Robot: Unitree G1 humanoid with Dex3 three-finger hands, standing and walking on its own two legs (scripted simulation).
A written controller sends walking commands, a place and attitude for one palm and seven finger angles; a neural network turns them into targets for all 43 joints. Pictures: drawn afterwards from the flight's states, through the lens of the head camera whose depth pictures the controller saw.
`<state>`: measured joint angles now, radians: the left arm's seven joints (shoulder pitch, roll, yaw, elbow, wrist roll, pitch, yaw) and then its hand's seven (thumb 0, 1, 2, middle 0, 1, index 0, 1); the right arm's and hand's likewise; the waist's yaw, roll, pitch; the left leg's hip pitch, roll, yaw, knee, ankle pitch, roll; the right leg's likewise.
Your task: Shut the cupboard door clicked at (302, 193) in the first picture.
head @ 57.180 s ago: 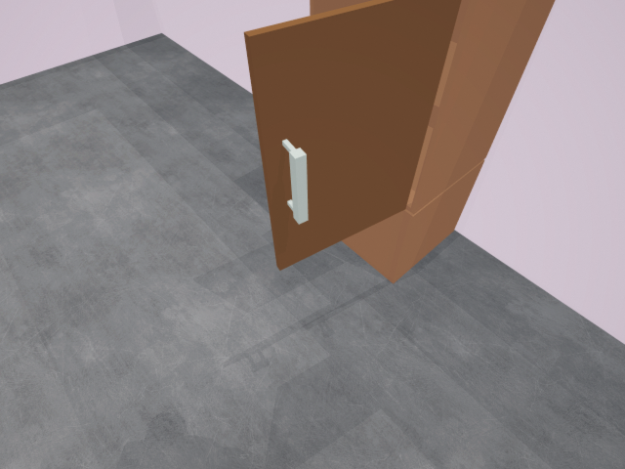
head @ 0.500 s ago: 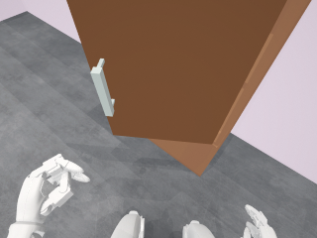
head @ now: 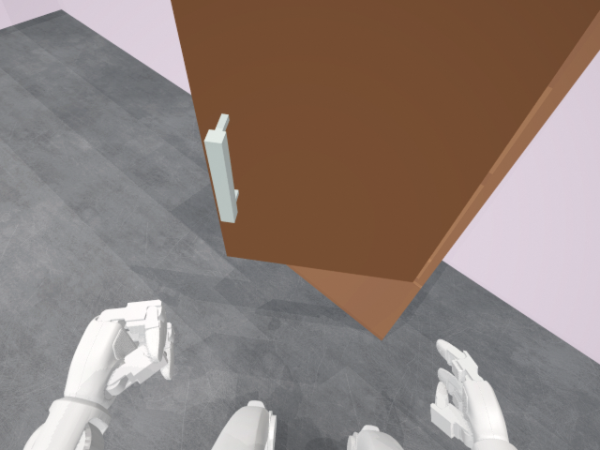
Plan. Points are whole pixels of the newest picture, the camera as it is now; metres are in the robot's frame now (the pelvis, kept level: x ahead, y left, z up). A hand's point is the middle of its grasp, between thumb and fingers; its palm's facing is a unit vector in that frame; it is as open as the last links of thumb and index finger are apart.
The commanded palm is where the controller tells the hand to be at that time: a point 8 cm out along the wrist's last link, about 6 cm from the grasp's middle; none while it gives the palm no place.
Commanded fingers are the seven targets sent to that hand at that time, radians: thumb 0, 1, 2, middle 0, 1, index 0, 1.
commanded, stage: raise the hand and make a fist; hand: left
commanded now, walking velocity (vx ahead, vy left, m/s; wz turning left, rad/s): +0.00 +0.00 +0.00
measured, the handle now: (226, 171) +0.49 +0.16 +0.05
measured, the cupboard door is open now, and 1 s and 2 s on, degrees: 33 33 33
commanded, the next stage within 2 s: bring the fist close to the handle in 0.48 s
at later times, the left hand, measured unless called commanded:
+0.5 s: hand (177, 341) +0.23 +0.16 +0.06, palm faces -0.04 -1.00 -0.04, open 3.1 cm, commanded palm +0.20 +0.22 +0.06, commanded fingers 0.00 0.90 0.90 -1.30 -1.50 -1.30 -1.50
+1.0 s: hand (208, 291) +0.29 +0.14 +0.07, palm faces -0.07 -1.00 -0.03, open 3.1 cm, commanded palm +0.27 +0.20 +0.06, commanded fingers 0.00 0.90 0.90 -1.30 -1.50 -1.30 -1.50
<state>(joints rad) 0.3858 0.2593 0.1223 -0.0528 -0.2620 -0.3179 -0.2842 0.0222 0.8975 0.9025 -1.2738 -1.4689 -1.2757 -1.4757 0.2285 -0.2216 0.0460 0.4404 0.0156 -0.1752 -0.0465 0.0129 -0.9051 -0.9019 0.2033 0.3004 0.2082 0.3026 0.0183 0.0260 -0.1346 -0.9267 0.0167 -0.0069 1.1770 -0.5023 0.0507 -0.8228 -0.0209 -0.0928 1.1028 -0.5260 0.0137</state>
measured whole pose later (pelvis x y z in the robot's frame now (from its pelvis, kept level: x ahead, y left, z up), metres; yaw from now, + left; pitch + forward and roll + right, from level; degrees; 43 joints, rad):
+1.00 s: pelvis +0.00 -0.03 +0.00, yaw +0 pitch +15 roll -2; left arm 0.08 0.26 0.16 0.16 -0.29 -0.32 -0.29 0.02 0.89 0.90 -1.30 -1.50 -1.30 -1.50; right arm 0.26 -0.26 0.02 0.53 0.03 -0.15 -0.06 0.01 -0.91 -0.90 0.20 0.30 0.21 0.30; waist -0.01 0.05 -0.14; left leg -0.93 0.04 -0.01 1.16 -0.49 0.00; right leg -0.85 0.00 -0.09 1.13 -0.54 -0.03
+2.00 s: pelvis +0.00 -0.03 +0.01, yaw -1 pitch +16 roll -1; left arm -0.38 0.24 0.18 0.68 -0.21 -0.47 -0.22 0.02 0.90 0.90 -1.30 -1.50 -1.30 -1.50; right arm 0.29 -0.27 0.00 0.62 0.03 -0.04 -0.03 0.01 -0.91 -0.90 0.20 0.30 0.20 0.30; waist -0.03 0.03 -0.13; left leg -0.93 0.03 0.02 1.11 -0.46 0.02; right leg -0.87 -0.01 -0.06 1.09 -0.51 -0.02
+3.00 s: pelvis -0.02 -0.01 -0.02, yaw -2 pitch +24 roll -4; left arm -0.97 0.49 0.26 1.18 -0.15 -0.38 -0.42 0.02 0.90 0.90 -1.30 -1.50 -1.31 -1.50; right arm 0.34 -0.29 0.03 0.67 0.03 -0.05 -0.02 0.01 -0.91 -0.90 0.20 0.30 0.21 0.30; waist -0.15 0.05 -0.14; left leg -1.19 0.04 -0.01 1.25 -0.48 0.03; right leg -1.10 0.01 -0.08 1.20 -0.50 -0.01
